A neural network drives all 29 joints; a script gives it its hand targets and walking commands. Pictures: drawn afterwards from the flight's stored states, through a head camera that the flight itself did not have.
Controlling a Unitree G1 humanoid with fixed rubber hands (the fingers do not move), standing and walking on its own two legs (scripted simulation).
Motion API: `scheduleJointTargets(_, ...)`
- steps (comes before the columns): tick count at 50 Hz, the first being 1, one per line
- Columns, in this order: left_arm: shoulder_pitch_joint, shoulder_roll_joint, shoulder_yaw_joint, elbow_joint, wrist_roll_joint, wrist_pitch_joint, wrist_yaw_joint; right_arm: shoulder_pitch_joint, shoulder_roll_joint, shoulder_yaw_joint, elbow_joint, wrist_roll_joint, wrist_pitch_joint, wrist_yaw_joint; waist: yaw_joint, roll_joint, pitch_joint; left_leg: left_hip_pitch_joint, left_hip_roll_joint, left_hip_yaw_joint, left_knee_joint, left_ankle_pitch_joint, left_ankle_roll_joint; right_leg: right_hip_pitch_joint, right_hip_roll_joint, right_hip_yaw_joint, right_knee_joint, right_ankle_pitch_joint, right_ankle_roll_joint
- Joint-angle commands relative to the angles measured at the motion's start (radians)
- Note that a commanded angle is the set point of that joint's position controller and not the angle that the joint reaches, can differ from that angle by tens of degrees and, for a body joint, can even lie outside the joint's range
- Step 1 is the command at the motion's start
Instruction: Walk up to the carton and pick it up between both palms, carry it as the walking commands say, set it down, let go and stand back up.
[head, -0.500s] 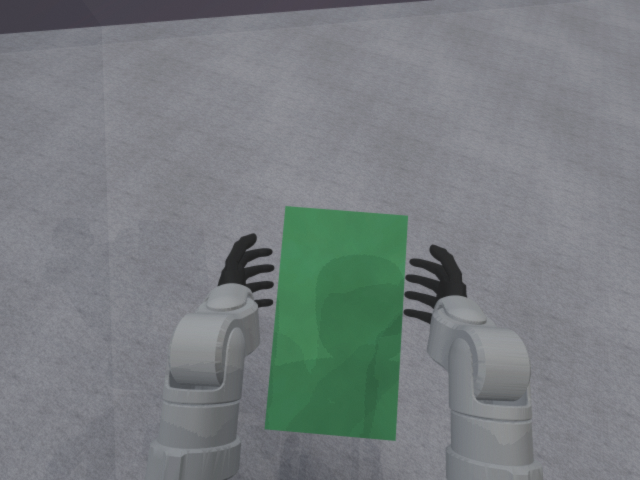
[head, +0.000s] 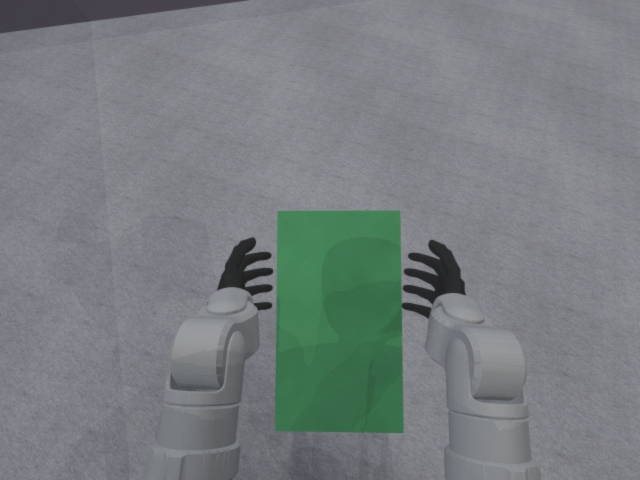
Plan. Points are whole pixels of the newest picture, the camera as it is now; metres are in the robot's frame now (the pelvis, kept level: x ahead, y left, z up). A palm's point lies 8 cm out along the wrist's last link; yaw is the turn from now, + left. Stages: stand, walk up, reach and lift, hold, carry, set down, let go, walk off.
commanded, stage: carry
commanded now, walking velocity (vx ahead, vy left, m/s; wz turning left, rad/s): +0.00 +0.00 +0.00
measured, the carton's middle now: (338, 312) +0.35 +0.00 -0.05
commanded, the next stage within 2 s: hold in 1.72 s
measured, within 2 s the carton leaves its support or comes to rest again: neither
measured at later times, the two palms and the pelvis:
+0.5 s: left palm (265, 286) +0.32 +0.09 +0.07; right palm (473, 296) +0.32 -0.15 +0.07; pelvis +0.02 -0.03 +0.00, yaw +0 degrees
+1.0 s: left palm (254, 356) +0.24 +0.09 +0.06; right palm (485, 360) +0.25 -0.15 +0.07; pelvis -0.04 -0.03 +0.00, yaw +0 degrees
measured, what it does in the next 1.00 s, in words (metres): shifts its weight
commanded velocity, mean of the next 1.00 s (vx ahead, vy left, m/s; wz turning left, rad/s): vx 0.00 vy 0.00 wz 0.00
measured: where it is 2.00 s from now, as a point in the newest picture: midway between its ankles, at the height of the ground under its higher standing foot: outside the picture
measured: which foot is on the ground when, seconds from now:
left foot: down 0.00-1.00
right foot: down 0.00-1.00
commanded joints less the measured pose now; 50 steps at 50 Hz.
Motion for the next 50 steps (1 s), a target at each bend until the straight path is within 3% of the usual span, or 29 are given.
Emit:
scheduleJointTargets(1,-0.294,-1.000,-0.406,-0.158,-0.263,-0.093,-0.210,-0.375,0.964,0.462,-0.146,0.250,-0.069,0.213,0.005,-0.171,-0.670,0.022,0.151,-0.076,0.336,0.775,-0.236,0.597,-0.211,0.245,-0.025,1.087,-0.157)
scheduleJointTargets(2,-0.348,-1.035,-0.431,-0.186,-0.277,-0.095,-0.214,-0.426,0.999,0.494,-0.196,0.278,-0.078,0.213,-0.012,-0.242,-0.623,-0.244,0.090,-0.085,0.221,-0.023,-0.218,0.757,-0.316,0.371,0.005,1.323,-0.208)
scheduleJointTargets(3,-0.277,-1.004,-0.405,-0.118,-0.246,-0.089,-0.214,-0.403,0.976,0.487,-0.135,0.264,-0.072,0.211,-0.002,-0.245,-0.618,-0.304,0.109,-0.117,0.189,-0.208,-0.192,0.790,-0.353,0.399,0.001,1.360,-0.222)
scheduleJointTargets(5,-0.305,-0.964,-0.372,-0.071,-0.222,-0.092,-0.218,-0.372,0.966,0.469,-0.054,0.230,-0.071,0.210,-0.004,-0.205,-0.572,-0.222,0.107,-0.105,0.022,-0.159,-0.146,0.704,-0.328,0.320,-0.027,1.139,-0.175)
scheduleJointTargets(7,-0.308,-0.931,-0.347,0.004,-0.188,-0.114,-0.220,-0.355,0.930,0.424,0.053,0.192,-0.090,0.226,-0.030,-0.115,-0.566,0.057,0.126,-0.066,-0.194,0.176,-0.141,0.490,-0.245,0.204,0.003,0.938,-0.114)
scheduleJointTargets(8,-0.310,-0.935,-0.346,0.038,-0.191,-0.125,-0.230,-0.364,0.915,0.395,0.073,0.172,-0.103,0.235,-0.035,-0.086,-0.561,0.204,0.153,-0.086,-0.174,0.419,-0.133,0.333,-0.190,0.162,0.008,0.696,-0.067)
scheduleJointTargets(10,-0.358,-0.965,-0.410,-0.096,-0.240,-0.137,-0.228,-0.368,0.943,0.421,0.024,0.212,-0.119,0.238,-0.037,0.101,-0.558,0.437,0.283,-0.176,-0.061,1.232,-0.096,0.092,-0.094,0.093,0.062,0.224,-0.015)
scheduleJointTargets(11,-0.370,-0.982,-0.416,-0.111,-0.249,-0.139,-0.227,-0.404,0.955,0.439,-0.021,0.228,-0.120,0.235,-0.045,0.101,-0.572,0.562,0.322,-0.183,-0.021,1.463,-0.070,-0.012,-0.064,0.058,0.070,0.086,-0.004)
scheduleJointTargets(12,-0.400,-0.987,-0.388,-0.054,-0.227,-0.146,-0.232,-0.443,0.944,0.416,0.007,0.207,-0.131,0.244,-0.049,0.151,-0.573,0.632,0.330,-0.188,-0.012,1.576,-0.062,-0.073,-0.041,0.044,0.104,-0.042,0.000)
scheduleJointTargets(13,-0.408,-1.029,-0.449,-0.160,-0.279,-0.144,-0.231,-0.449,0.972,0.456,-0.114,0.241,-0.134,0.238,-0.052,0.176,-0.620,0.693,0.338,-0.185,0.011,1.606,-0.053,-0.108,-0.032,0.041,0.116,-0.070,-0.001)
scheduleJointTargets(14,-0.423,-1.023,-0.442,-0.169,-0.281,-0.136,-0.227,-0.447,0.983,0.457,-0.110,0.243,-0.124,0.232,-0.053,0.160,-0.603,0.705,0.336,-0.169,0.024,1.590,-0.040,-0.140,-0.031,0.040,0.115,-0.085,0.002)
scheduleJointTargets(15,-0.371,-0.975,-0.373,-0.023,-0.223,-0.141,-0.232,-0.428,0.921,0.391,0.002,0.183,-0.131,0.236,-0.047,0.133,-0.603,0.648,0.324,-0.169,0.014,1.461,-0.014,-0.093,-0.041,0.061,0.041,-0.061,-0.005)
scheduleJointTargets(17,-0.403,-1.026,-0.464,-0.207,-0.296,-0.135,-0.231,-0.420,0.992,0.473,-0.138,0.244,-0.120,0.229,-0.037,0.118,-0.574,0.533,0.281,-0.118,0.023,1.303,-0.031,0.009,-0.058,0.068,-0.051,0.091,-0.020)
scheduleJointTargets(18,-0.383,-1.007,-0.411,-0.124,-0.266,-0.134,-0.234,-0.430,0.975,0.454,-0.094,0.218,-0.117,0.226,-0.038,0.038,-0.616,0.472,0.264,-0.092,0.069,1.210,-0.039,0.133,-0.081,0.072,-0.070,0.370,-0.029)
scheduleJointTargets(20,-0.322,-0.954,-0.354,-0.006,-0.213,-0.139,-0.240,-0.344,0.947,0.417,0.041,0.175,-0.119,0.227,-0.035,-0.106,-0.632,0.200,0.188,-0.076,0.116,0.710,-0.107,0.387,-0.178,0.180,0.002,0.932,-0.090)
scheduleJointTargets(22,-0.307,-0.976,-0.369,0.017,-0.213,-0.137,-0.245,-0.362,0.963,0.435,0.023,0.189,-0.124,0.228,-0.034,-0.171,-0.585,0.091,0.138,-0.053,-0.024,0.221,-0.127,0.458,-0.231,0.229,-0.017,1.092,-0.108)
scheduleJointTargets(23,-0.334,-0.980,-0.375,-0.010,-0.220,-0.145,-0.248,-0.421,0.973,0.461,-0.025,0.210,-0.131,0.232,-0.031,-0.189,-0.583,0.087,0.134,-0.058,-0.076,0.194,-0.119,0.473,-0.229,0.225,-0.024,1.042,-0.102)
scheduleJointTargets(24,-0.332,-0.967,-0.364,0.034,-0.203,-0.146,-0.246,-0.411,0.961,0.433,0.040,0.197,-0.129,0.236,-0.028,-0.130,-0.565,0.136,0.136,-0.053,-0.095,0.246,-0.111,0.417,-0.218,0.213,-0.030,0.977,-0.099)
scheduleJointTargets(26,-0.317,-0.965,-0.358,0.039,-0.196,-0.158,-0.252,-0.413,0.956,0.436,0.057,0.198,-0.138,0.245,-0.029,-0.080,-0.581,0.239,0.192,-0.109,-0.080,0.549,-0.102,0.338,-0.175,0.179,-0.035,0.662,-0.074)
scheduleJointTargets(28,-0.337,-0.979,-0.386,-0.014,-0.222,-0.174,-0.257,-0.393,0.969,0.445,0.039,0.204,-0.150,0.249,-0.034,-0.028,-0.594,0.341,0.234,-0.134,-0.033,0.863,-0.072,0.247,-0.135,0.141,-0.011,0.520,-0.046)
scheduleJointTargets(29,-0.349,-1.000,-0.409,-0.063,-0.244,-0.170,-0.257,-0.402,0.988,0.467,-0.008,0.224,-0.143,0.250,-0.032,-0.029,-0.603,0.338,0.233,-0.116,0.016,0.867,-0.065,0.249,-0.134,0.153,-0.031,0.554,-0.043)
scheduleJointTargets(31,-0.348,-1.017,-0.419,-0.083,-0.253,-0.163,-0.260,-0.473,1.011,0.509,-0.081,0.249,-0.141,0.249,-0.030,-0.106,-0.589,0.237,0.193,-0.082,0.020,0.554,-0.065,0.331,-0.175,0.190,-0.063,0.743,-0.057)
scheduleJointTargets(33,-0.327,-0.953,-0.352,0.052,-0.206,-0.166,-0.269,-0.391,0.956,0.430,0.089,0.184,-0.133,0.249,-0.026,-0.192,-0.584,0.139,0.139,-0.061,-0.031,0.148,-0.070,0.412,-0.220,0.242,-0.093,0.826,-0.068)
scheduleJointTargets(36,-0.331,-0.980,-0.388,-0.018,-0.226,-0.172,-0.268,-0.436,0.986,0.472,0.005,0.219,-0.143,0.253,-0.025,-0.144,-0.561,0.179,0.157,-0.084,-0.071,0.171,-0.063,0.344,-0.201,0.228,-0.128,0.522,-0.064)
scheduleJointTargets(37,-0.321,-0.920,-0.317,0.148,-0.160,-0.179,-0.277,-0.395,0.929,0.387,0.190,0.148,-0.150,0.262,-0.023,-0.104,-0.533,0.170,0.174,-0.107,-0.080,0.232,-0.057,0.306,-0.192,0.221,-0.125,0.449,-0.059)
scheduleJointTargets(40,-0.373,-0.989,-0.386,0.060,-0.212,-0.199,-0.289,-0.436,0.985,0.435,0.098,0.183,-0.167,0.278,-0.021,-0.078,-0.536,0.177,0.193,-0.107,-0.060,0.346,-0.036,0.275,-0.176,0.218,-0.127,0.417,-0.041)
scheduleJointTargets(42,-0.373,-0.960,-0.349,0.075,-0.193,-0.208,-0.291,-0.446,0.960,0.425,0.118,0.173,-0.179,0.275,-0.028,-0.131,-0.541,0.185,0.201,-0.126,-0.068,0.336,-0.044,0.287,-0.168,0.201,-0.130,0.407,-0.045)
scheduleJointTargets(46,-0.433,-1.007,-0.387,0.052,-0.206,-0.222,-0.297,-0.494,0.987,0.428,0.091,0.179,-0.194,0.289,-0.022,-0.041,-0.503,0.159,0.213,-0.144,-0.130,0.228,-0.027,0.239,-0.143,0.193,-0.146,0.118,-0.037)
scheduleJointTargets(50,-0.445,-0.966,-0.353,0.187,-0.147,-0.258,-0.321,-0.464,0.971,0.379,0.271,0.110,-0.219,0.319,-0.014,-0.024,-0.408,0.074,0.235,-0.187,-0.205,0.094,-0.015,0.195,-0.125,0.186,-0.164,-0.007,-0.027)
